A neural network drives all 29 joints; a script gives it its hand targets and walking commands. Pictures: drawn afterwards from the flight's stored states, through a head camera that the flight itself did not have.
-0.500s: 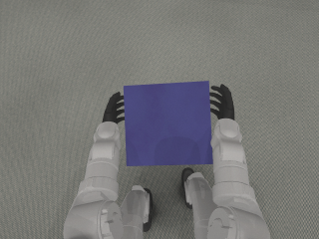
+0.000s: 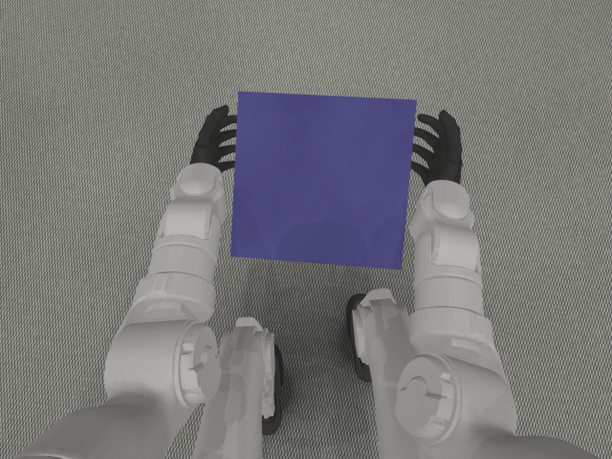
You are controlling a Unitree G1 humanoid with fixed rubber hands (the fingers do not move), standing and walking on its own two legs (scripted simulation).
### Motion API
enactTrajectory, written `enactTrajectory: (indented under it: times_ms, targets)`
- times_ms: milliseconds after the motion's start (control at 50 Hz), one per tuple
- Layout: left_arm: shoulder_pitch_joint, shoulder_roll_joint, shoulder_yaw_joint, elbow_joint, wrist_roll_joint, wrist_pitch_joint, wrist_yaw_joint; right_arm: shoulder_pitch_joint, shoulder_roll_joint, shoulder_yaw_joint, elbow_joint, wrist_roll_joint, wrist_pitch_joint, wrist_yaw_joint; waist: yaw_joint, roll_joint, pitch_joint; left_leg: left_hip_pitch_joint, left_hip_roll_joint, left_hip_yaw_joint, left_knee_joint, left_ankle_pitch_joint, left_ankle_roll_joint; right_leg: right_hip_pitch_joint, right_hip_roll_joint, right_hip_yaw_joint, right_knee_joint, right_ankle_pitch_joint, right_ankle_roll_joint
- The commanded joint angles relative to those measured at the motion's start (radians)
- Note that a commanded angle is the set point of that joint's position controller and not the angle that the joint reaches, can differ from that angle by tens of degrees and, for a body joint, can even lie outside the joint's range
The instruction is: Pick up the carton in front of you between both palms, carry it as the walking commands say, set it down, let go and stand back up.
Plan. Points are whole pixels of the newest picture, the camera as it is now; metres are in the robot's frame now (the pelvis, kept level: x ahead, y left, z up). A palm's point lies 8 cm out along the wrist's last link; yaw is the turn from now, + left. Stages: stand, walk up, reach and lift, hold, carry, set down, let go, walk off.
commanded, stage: set down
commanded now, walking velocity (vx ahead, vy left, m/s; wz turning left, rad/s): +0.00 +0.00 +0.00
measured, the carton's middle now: (322, 183) +0.46 -0.06 -0.18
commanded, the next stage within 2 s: none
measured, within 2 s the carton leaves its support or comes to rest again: rests again in 1.88 s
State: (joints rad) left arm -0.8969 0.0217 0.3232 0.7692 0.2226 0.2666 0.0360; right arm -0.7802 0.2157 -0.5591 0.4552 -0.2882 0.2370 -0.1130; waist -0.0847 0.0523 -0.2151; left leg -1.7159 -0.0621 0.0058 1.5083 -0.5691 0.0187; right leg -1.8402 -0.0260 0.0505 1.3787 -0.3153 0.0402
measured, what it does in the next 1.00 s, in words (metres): lowers itself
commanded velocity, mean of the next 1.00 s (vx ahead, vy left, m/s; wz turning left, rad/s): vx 0.00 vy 0.00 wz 0.00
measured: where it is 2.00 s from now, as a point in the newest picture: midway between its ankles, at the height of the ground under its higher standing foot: (317, 377)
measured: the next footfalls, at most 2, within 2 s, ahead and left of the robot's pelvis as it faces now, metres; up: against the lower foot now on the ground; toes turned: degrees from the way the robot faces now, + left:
none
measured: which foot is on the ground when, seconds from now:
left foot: down 0.00-1.00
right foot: down 0.00-1.00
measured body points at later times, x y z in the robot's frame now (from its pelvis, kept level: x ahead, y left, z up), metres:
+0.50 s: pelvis -0.03 +0.00 -0.12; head +0.30 -0.01 +0.19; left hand +0.52 +0.08 -0.26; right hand +0.43 -0.20 -0.24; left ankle +0.04 +0.11 -0.54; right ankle +0.13 -0.14 -0.54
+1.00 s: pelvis -0.03 +0.01 -0.17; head +0.33 +0.05 +0.10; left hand +0.55 +0.08 -0.35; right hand +0.47 -0.20 -0.31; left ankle +0.04 +0.11 -0.54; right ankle +0.13 -0.14 -0.54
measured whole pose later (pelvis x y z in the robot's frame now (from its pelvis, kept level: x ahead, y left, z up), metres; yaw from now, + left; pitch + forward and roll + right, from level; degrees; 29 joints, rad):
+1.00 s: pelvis -0.03 +0.01 -0.17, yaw -4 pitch +49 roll -7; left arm -1.49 0.34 -0.06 1.17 0.09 0.23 0.02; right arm -1.27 0.07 -0.73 0.80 -0.14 0.15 -0.15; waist -0.19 -0.04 0.07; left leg -2.30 -0.10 -0.04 2.12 -0.67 0.03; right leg -2.38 -0.02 0.03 1.89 -0.37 0.10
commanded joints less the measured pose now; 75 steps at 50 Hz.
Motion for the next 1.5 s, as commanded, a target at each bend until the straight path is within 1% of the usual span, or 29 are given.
enactTrajectory:
  times_ms: [0, 120, 240, 420, 580, 600, 620, 660, 700, 760, 820, 860, 900, 960, 1100, 1220, 1340, 1420, 1460, 1480]
  targets:
    - [-0.605, -0.863, -0.465, -0.059, -0.136, -0.071, -0.272, -0.495, 0.851, 0.587, 0.177, 0.115, 0.022, 0.249, -0.022, 0.017, -0.882, 0.131, -0.124, -0.007, -0.162, 0.255, -0.024, 0.729, 0.166, -0.095, 0.054, 0.289, 0.0]
    - [-0.672, -0.82, -0.509, -0.068, -0.177, -0.074, -0.274, -0.569, 0.822, 0.61, 0.125, 0.154, 0.013, 0.211, -0.03, 0.032, -0.961, 0.056, -0.125, 0.005, -0.057, 0.253, -0.024, 0.685, 0.168, -0.102, 0.147, 0.306, 0.01]
    - [-0.757, -0.763, -0.517, -0.051, -0.199, -0.075, -0.271, -0.662, 0.787, 0.606, 0.102, 0.178, 0.009, 0.177, -0.032, 0.039, -0.979, -0.023, -0.118, 0.016, 0.027, 0.205, -0.018, 0.634, 0.167, -0.113, 0.229, 0.274, 0.02]
    - [-0.863, -0.654, -0.485, 0.054, -0.206, -0.09, -0.26, -0.787, 0.707, 0.532, 0.128, 0.19, -0.012, 0.135, -0.045, 0.047, -0.916, -0.13, -0.098, 0.016, 0.13, 0.135, -0.007, 0.524, 0.154, -0.133, 0.336, 0.212, 0.032]
    - [-0.982, -0.554, -0.511, 0.136, -0.242, -0.118, -0.236, -0.892, 0.603, 0.479, 0.149, 0.228, -0.046, 0.104, -0.075, 0.079, -0.867, -0.134, -0.075, -0.003, 0.227, 0.152, -0.006, 0.45, 0.135, -0.149, 0.44, 0.219, 0.037]
    - [-1.008, -0.539, -0.512, 0.117, -0.248, -0.126, -0.234, -0.834, 0.608, 0.463, 0.19, 0.223, -0.045, 0.103, -0.075, 0.09, -0.853, -0.145, -0.074, 0.006, 0.235, 0.137, -0.008, 0.455, 0.136, -0.149, 0.447, 0.21, 0.034]
    - [-1.031, -0.525, -0.516, 0.123, -0.253, -0.131, -0.233, -0.809, 0.618, 0.435, 0.237, 0.221, -0.045, 0.104, -0.081, 0.109, -0.825, -0.161, -0.07, 0.001, 0.242, 0.141, -0.008, 0.433, 0.135, -0.148, 0.459, 0.215, 0.032]
    - [-1.033, -0.491, -0.515, 0.17, -0.245, -0.137, -0.231, -0.763, 0.629, 0.362, 0.335, 0.211, -0.044, 0.11, -0.087, 0.155, -0.736, -0.178, -0.057, -0.015, 0.254, 0.161, -0.01, 0.355, 0.131, -0.143, 0.483, 0.215, 0.03]
    - [-1.02, -0.458, -0.508, 0.203, -0.228, -0.139, -0.227, -0.738, 0.616, 0.302, 0.386, 0.199, -0.043, 0.12, -0.088, 0.189, -0.662, -0.187, -0.048, -0.026, 0.262, 0.173, -0.012, 0.285, 0.129, -0.142, 0.5, 0.201, 0.031]
    - [-1.041, -0.447, -0.524, 0.186, -0.232, -0.148, -0.219, -0.73, 0.603, 0.259, 0.407, 0.204, -0.052, 0.132, -0.096, 0.229, -0.655, -0.168, -0.04, -0.04, 0.28, 0.242, -0.018, 0.244, 0.127, -0.144, 0.527, 0.235, 0.028]
    - [-1.094, -0.463, -0.568, 0.14, -0.259, -0.158, -0.208, -0.729, 0.609, 0.241, 0.419, 0.222, -0.063, 0.142, -0.117, 0.276, -0.706, -0.101, -0.031, -0.056, 0.299, 0.352, -0.027, 0.22, 0.122, -0.152, 0.549, 0.293, 0.026]
    - [-1.039, -0.476, -0.561, 0.158, -0.239, -0.151, -0.199, -0.726, 0.599, 0.224, 0.431, 0.222, -0.064, 0.154, -0.113, 0.306, -0.698, -0.05, -0.024, -0.071, 0.3, 0.41, -0.032, 0.144, 0.117, -0.159, 0.558, 0.278, 0.03]
    - [-1.009, -0.481, -0.541, 0.172, -0.218, -0.141, -0.195, -0.73, 0.586, 0.202, 0.441, 0.213, -0.06, 0.169, -0.114, 0.315, -0.666, -0.035, -0.017, -0.086, 0.3, 0.452, -0.034, 0.075, 0.112, -0.162, 0.559, 0.259, 0.031]
    - [-0.985, -0.474, -0.505, 0.195, -0.186, -0.127, -0.195, -0.737, 0.562, 0.165, 0.454, 0.192, -0.052, 0.187, -0.115, 0.307, -0.617, -0.054, -0.014, -0.096, 0.296, 0.452, -0.034, 0.011, 0.105, -0.162, 0.559, 0.225, 0.031]
    - [-0.979, -0.404, -0.438, 0.249, -0.137, -0.102, -0.204, -0.741, 0.494, 0.102, 0.486, 0.16, -0.031, 0.195, -0.102, 0.258, -0.533, -0.167, -0.021, -0.082, 0.289, 0.293, -0.016, 0.002, 0.099, -0.152, 0.569, 0.149, 0.03]
    - [-0.963, -0.345, -0.392, 0.304, -0.106, -0.088, -0.221, -0.735, 0.454, 0.06, 0.52, 0.136, -0.016, 0.195, -0.082, 0.23, -0.456, -0.238, -0.02, -0.072, 0.296, 0.215, -0.001, -0.004, 0.1, -0.138, 0.575, 0.108, 0.03]
    - [-0.92, -0.302, -0.359, 0.354, -0.075, -0.083, -0.228, -0.715, 0.438, 0.039, 0.552, 0.13, -0.014, 0.198, -0.058, 0.189, -0.423, -0.272, -0.012, -0.066, 0.317, 0.204, 0.016, -0.003, 0.106, -0.131, 0.585, 0.105, 0.033]
    - [-0.882, -0.276, -0.341, 0.375, -0.051, -0.084, -0.228, -0.705, 0.438, 0.038, 0.573, 0.139, -0.018, 0.2, -0.03, 0.153, -0.414, -0.283, -0.005, -0.065, 0.332, 0.22, 0.028, -0.003, 0.112, -0.129, 0.594, 0.118, 0.038]
    - [-0.863, -0.275, -0.332, 0.384, -0.038, -0.083, -0.229, -0.718, 0.441, 0.042, 0.569, 0.147, -0.02, 0.203, -0.017, 0.142, -0.415, -0.283, -0.003, -0.064, 0.337, 0.219, 0.035, -0.017, 0.117, -0.13, 0.598, 0.117, 0.04]
    - [-0.852, -0.272, -0.328, 0.389, -0.03, -0.081, -0.229, -0.722, 0.437, 0.042, 0.57, 0.15, -0.021, 0.205, -0.009, 0.146, -0.41, -0.282, -0.001, -0.063, 0.34, 0.227, 0.037, -0.026, 0.119, -0.129, 0.599, 0.12, 0.04]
